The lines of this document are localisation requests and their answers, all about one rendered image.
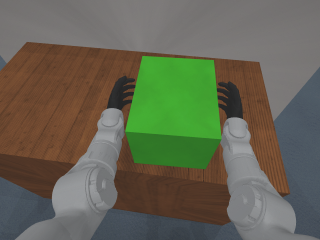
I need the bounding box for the robot left upper arm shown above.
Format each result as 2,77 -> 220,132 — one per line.
15,166 -> 118,240

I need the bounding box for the right robot forearm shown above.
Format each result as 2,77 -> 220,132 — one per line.
220,117 -> 282,198

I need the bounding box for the carton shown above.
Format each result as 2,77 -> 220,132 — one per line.
125,56 -> 222,169

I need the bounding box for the left robot forearm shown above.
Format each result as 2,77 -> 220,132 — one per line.
52,108 -> 125,208

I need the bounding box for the pedestal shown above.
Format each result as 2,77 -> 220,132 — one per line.
0,42 -> 290,226

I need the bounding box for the robot right hand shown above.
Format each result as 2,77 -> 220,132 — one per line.
217,81 -> 243,119

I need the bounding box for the robot left hand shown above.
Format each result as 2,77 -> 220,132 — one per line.
107,75 -> 136,111

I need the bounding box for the robot right upper arm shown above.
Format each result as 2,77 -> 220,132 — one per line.
227,183 -> 320,240

